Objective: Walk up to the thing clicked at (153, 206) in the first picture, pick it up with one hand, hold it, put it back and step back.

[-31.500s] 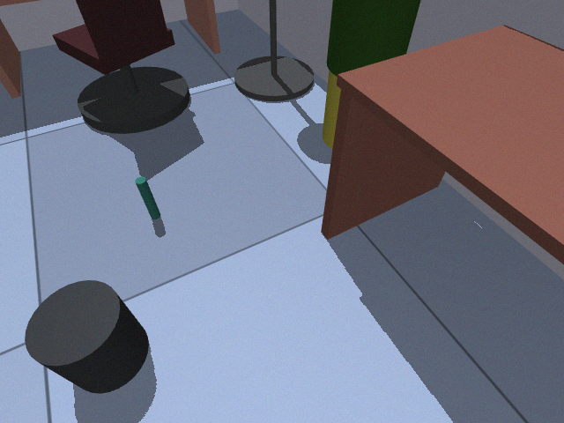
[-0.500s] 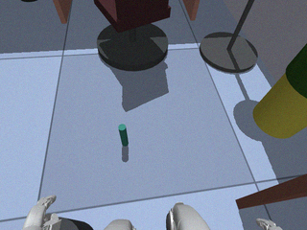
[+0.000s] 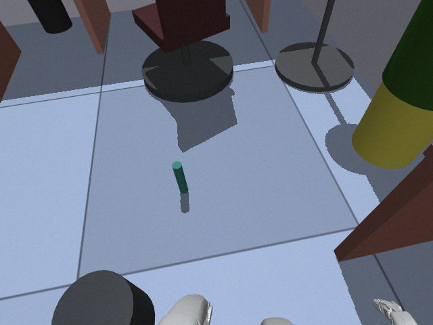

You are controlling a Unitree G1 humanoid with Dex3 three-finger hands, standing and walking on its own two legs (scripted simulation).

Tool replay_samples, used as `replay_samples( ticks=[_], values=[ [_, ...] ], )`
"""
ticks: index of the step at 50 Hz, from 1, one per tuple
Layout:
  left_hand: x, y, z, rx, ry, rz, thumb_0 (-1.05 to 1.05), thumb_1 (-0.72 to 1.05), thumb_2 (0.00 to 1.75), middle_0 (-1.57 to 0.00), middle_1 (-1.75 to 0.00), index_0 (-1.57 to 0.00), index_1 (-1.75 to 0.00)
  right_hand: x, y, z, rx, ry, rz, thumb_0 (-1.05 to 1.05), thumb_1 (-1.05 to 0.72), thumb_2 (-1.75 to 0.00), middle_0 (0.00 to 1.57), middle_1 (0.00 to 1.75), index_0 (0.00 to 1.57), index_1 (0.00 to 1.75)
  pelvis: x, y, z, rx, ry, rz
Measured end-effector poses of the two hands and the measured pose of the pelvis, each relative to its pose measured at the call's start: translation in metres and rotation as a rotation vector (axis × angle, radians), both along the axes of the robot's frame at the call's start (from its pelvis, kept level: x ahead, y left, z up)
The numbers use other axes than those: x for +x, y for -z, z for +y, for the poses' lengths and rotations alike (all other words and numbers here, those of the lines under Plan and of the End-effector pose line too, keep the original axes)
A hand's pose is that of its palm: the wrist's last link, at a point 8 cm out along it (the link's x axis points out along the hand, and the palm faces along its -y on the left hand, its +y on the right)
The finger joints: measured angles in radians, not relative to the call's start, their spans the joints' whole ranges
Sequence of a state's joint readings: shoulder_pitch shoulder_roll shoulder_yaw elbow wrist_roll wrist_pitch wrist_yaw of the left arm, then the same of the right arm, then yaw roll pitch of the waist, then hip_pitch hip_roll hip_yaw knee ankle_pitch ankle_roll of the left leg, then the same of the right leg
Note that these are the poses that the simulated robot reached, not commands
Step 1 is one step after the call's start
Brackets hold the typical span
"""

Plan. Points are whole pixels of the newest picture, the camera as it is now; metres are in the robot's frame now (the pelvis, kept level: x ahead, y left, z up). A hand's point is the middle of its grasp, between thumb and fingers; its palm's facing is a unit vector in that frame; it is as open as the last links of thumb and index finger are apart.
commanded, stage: step back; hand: left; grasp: from the side
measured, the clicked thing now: (180, 178) +0.79 +0.24 -0.65
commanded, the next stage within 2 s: stand in 1.68 s
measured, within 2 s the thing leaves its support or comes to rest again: neither
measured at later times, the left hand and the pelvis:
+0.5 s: hand out of the picture -0.11 +0.26 -0.16, palm faces -0.01 -0.93 -0.38, open 7.3 cm; pelvis -0.19 -0.01 -0.01, yaw -1 degrees
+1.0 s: hand out of the picture -0.22 +0.27 -0.14, palm faces +0.07 -0.92 -0.38, open 7.3 cm; pelvis -0.27 -0.01 +0.01, yaw +4 degrees
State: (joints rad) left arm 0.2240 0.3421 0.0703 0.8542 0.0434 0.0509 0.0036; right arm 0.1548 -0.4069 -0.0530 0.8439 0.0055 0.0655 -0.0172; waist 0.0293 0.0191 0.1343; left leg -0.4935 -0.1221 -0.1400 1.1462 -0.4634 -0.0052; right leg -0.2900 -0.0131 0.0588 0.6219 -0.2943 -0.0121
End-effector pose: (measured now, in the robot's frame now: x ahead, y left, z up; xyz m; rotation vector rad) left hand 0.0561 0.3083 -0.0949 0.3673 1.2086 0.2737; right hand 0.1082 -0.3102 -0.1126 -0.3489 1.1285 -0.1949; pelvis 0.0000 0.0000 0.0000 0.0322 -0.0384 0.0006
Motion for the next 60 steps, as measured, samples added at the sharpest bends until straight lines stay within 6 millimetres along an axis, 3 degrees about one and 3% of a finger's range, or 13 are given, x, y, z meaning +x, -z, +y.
replay_samples(
  ticks=[5,11,15,19,26,31,35,41,47,54,60],
  values=[
    [-0.006,-0.002,0.01,0.028,0.021,-0.087,0.01,0.9,0.9,-0.21,-0.3,-0.21,-0.3,-0.057,0.007,0.002,-0.026,-0.018,0.092,0.0,-0.91,-0.89,0.2,0.3,0.2,0.3,-0.036,0.004,0.004,-0.02,-0.046,0.013],
    [-0.03,0.019,0.023,-0.007,0.009,-0.157,0.01,0.91,0.9,-0.2,-0.3,-0.21,-0.3,-0.114,0.007,0.02,-0.041,-0.052,0.138,0.0,-0.91,-0.89,0.2,0.3,0.2,0.3,-0.088,0.014,0.01,0.01,-0.067,-0.025],
    [-0.064,0.018,0.015,-0.051,-0.011,-0.118,0.01,0.91,0.9,-0.2,-0.3,-0.21,-0.3,-0.138,-0.01,0.023,-0.048,-0.062,0.117,0.01,-0.91,-0.89,0.2,0.3,0.2,0.3,-0.113,0.002,0.009,-0.053,-0.08,-0.017],
    [-0.106,0.019,0.009,-0.068,-0.013,-0.081,0.01,0.91,0.9,-0.2,-0.3,-0.21,-0.3,-0.146,-0.023,0.017,-0.065,-0.068,0.055,0.01,-0.9,-0.89,0.2,0.3,0.21,0.3,-0.139,-0.003,0.004,-0.062,-0.047,0.007],
    [-0.184,0.031,-0.007,-0.034,0.027,0.004,0.01,0.91,0.9,-0.2,-0.3,-0.21,-0.3,-0.164,-0.015,-0.007,-0.054,-0.074,-0.08,0.0,-0.9,-0.89,0.2,0.3,0.2,0.3,-0.199,0.012,-0.014,-0.038,0.02,0.003],
    [-0.242,0.02,-0.025,-0.033,0.006,0.022,0.01,0.91,0.9,-0.2,-0.3,-0.21,-0.3,-0.21,-0.005,-0.021,-0.024,-0.031,-0.057,0.0,-0.91,-0.89,0.2,0.3,0.2,0.3,-0.231,0.009,-0.024,-0.046,0.012,-0.025],
    [-0.271,0.006,-0.023,-0.014,-0.029,0.021,0.01,0.91,0.9,-0.21,-0.3,-0.21,-0.3,-0.254,-0.004,-0.026,-0.006,-0.011,0.002,0.0,-0.91,-0.89,0.2,0.3,0.2,0.3,-0.246,0.0,-0.024,-0.01,-0.003,-0.014],
    [-0.283,0.004,-0.003,0.003,-0.042,-0.051,0.01,0.9,0.9,-0.21,-0.3,-0.21,-0.3,-0.313,0.006,-0.022,-0.02,-0.032,0.132,0.0,-0.91,-0.89,0.2,0.3,0.2,0.3,-0.266,0.004,-0.017,-0.035,-0.067,0.003],
    [-0.293,0.011,0.008,-0.022,-0.054,-0.032,0.01,0.91,0.9,-0.2,-0.3,-0.21,-0.3,-0.342,-0.004,-0.005,-0.009,-0.011,0.128,0.01,-0.91,-0.89,0.2,0.3,0.2,0.3,-0.273,-0.001,-0.01,-0.011,-0.069,-0.016],
    [-0.283,0.009,-0.004,-0.053,-0.031,-0.023,0.01,0.91,0.9,-0.2,-0.3,-0.21,-0.3,-0.34,-0.017,-0.018,-0.02,-0.003,0.103,0.01,-0.9,-0.89,0.2,0.3,0.2,0.3,-0.268,-0.007,-0.022,-0.02,-0.062,-0.016],
    [-0.264,0.014,-0.029,-0.031,-0.029,-0.029,0.01,0.91,0.9,-0.2,-0.3,-0.21,-0.3,-0.311,0.001,-0.049,-0.025,0.004,0.094,0.0,-0.9,-0.89,0.2,0.3,0.2,0.3,-0.251,0.005,-0.043,-0.041,-0.053,-0.02]
  ],
)
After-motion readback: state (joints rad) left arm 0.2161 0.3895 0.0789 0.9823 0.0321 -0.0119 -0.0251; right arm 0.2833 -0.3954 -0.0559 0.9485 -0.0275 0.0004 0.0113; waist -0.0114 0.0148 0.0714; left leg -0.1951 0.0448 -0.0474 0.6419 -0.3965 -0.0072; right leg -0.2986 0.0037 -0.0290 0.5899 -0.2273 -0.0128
